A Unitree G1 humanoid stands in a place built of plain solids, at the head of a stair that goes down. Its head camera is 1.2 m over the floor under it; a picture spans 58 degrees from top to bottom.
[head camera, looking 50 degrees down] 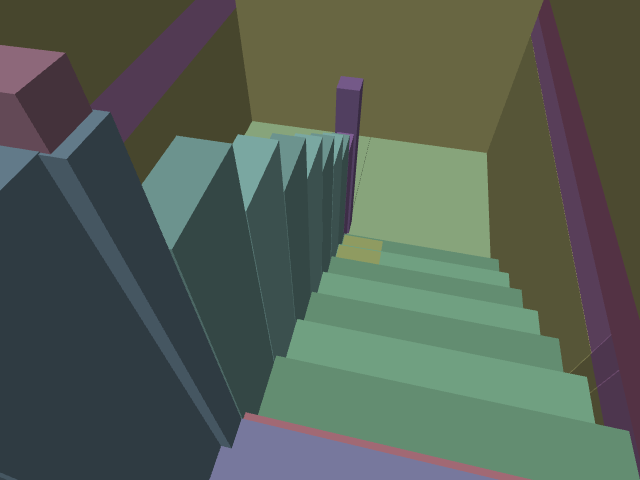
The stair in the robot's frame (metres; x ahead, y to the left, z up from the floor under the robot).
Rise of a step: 0.18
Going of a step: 0.25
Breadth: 1.11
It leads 13 degrees to the right of straight ahead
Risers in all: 8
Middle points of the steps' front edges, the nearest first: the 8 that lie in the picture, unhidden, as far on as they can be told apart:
0.28 -0.34 0.00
0.52 -0.39 -0.17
0.77 -0.45 -0.35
1.01 -0.50 -0.53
1.25 -0.56 -0.70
1.50 -0.61 -0.88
1.74 -0.67 -1.06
1.99 -0.72 -1.23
